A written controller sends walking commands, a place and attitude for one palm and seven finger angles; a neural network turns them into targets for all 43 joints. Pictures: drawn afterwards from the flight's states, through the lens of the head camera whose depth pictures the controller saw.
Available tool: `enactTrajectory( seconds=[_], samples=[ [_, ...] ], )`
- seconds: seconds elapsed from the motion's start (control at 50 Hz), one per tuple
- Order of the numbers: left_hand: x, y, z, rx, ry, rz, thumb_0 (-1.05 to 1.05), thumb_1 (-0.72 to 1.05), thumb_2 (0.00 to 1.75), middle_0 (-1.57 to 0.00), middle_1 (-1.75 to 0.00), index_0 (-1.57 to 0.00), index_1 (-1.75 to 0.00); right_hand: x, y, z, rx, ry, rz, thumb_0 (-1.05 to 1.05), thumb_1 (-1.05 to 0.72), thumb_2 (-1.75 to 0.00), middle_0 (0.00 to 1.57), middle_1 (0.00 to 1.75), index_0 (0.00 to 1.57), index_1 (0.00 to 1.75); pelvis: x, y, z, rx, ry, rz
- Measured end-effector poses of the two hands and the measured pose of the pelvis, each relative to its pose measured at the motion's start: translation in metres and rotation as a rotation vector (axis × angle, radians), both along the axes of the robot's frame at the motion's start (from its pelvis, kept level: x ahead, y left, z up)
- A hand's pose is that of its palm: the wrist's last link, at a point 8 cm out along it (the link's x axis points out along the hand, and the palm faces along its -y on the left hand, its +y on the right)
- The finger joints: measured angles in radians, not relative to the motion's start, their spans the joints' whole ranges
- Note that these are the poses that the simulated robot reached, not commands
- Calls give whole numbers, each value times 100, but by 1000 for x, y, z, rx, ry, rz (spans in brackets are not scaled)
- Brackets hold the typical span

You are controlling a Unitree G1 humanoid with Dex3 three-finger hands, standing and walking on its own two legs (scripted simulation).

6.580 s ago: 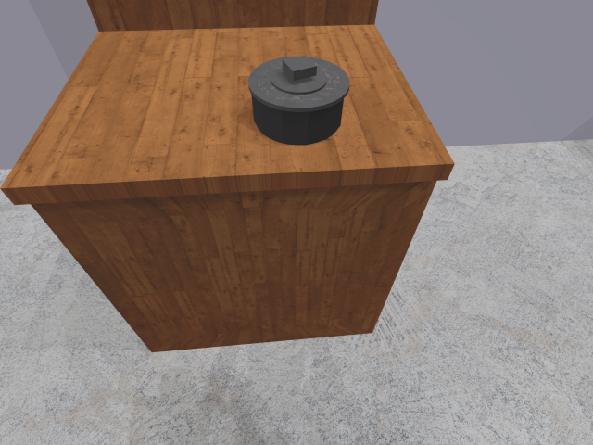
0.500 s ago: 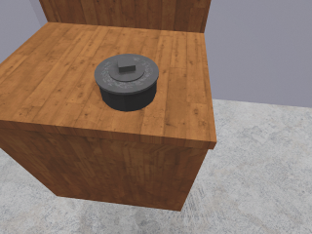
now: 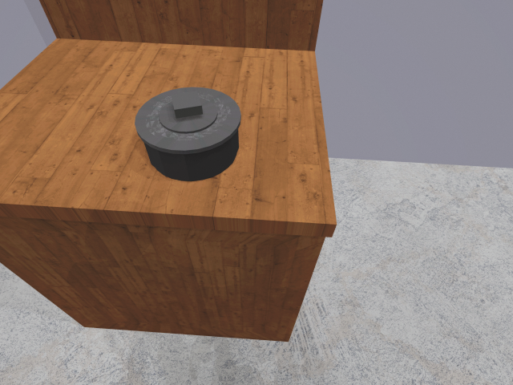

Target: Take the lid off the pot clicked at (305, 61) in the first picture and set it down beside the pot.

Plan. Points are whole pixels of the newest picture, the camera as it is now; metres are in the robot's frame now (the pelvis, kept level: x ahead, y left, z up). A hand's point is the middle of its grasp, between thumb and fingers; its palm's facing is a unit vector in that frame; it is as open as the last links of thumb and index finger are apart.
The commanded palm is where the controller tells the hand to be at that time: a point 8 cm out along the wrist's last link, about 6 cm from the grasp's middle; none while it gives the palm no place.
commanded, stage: look again from close up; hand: left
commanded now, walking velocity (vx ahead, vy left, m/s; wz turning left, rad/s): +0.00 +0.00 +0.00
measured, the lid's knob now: (186, 104) +0.53 +0.16 +0.16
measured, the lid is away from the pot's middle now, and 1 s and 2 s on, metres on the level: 0.00 0.00 0.00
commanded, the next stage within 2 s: lift the closed hand beside the body in 1.46 s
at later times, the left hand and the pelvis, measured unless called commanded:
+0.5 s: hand out of the picture +0.06 +0.22 -0.18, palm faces +0.00 -0.98 -0.22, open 7.4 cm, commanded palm none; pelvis +0.03 +0.04 -0.01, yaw -1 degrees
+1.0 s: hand out of the picture +0.05 +0.21 -0.18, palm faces +0.00 -0.98 -0.21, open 7.4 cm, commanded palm none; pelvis +0.04 +0.02 +0.00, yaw -1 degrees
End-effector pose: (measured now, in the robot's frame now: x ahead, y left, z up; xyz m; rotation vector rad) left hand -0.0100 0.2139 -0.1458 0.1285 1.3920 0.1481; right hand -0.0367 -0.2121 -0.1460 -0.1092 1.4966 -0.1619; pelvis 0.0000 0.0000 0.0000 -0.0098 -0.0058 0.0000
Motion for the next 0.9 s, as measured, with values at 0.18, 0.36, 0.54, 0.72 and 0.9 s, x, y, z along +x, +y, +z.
enactTrajectory(
  seconds=[0.18,0.36,0.54,0.72,0.9],
  samples=[
    [15,25,-3,25,-13,-19,1,91,90,-20,-30,-21,-30,34,24,-13,15,-112,6,2,-92,-90,20,30,19,30,12,23,-9,-5,3,-4],
    [52,48,-1,47,-80,-34,1,91,90,-20,-30,-20,-30,62,24,-5,-24,-151,20,3,-93,-90,20,30,20,30,24,34,-7,7,9,-17],
    [65,52,-3,40,-67,-42,1,91,90,-20,-30,-20,-30,89,18,3,-52,-178,37,1,-92,-90,20,30,20,30,32,35,-5,12,18,-21],
    [65,48,-3,35,-53,-37,1,91,90,-20,-30,-20,-30,110,14,5,-54,-206,48,1,-91,-90,20,30,20,30,38,31,-4,12,11,-22],
    [61,44,-2,33,-43,-35,1,91,90,-20,-30,-20,-30,115,10,6,-50,-208,51,1,-91,-90,20,30,20,30,38,26,-2,14,8,-24]
  ],
)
